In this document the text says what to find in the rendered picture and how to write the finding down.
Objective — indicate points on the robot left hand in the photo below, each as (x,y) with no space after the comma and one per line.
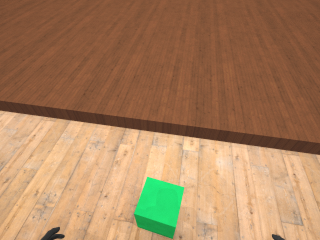
(51,234)

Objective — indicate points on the carton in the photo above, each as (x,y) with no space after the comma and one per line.
(158,207)

